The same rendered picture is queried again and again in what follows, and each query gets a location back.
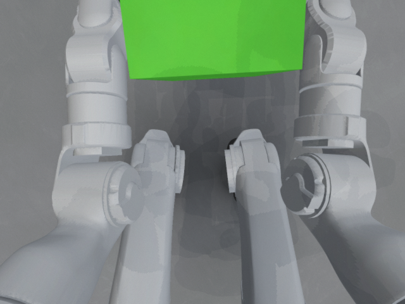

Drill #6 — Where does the right robot thigh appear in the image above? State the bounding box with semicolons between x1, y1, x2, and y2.
225;138;306;304

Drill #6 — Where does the robot left forearm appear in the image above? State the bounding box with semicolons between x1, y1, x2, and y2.
52;0;132;203

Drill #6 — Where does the right robot upper arm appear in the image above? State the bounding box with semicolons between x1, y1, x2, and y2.
280;153;405;304

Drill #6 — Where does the robot right forearm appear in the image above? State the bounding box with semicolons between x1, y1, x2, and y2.
294;0;375;177

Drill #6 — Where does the carton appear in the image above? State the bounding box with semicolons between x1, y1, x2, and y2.
120;0;306;81

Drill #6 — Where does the left robot upper arm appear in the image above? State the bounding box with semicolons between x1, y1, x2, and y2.
0;161;145;304

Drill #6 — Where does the robot left shin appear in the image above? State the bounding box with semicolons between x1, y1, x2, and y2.
130;129;173;167

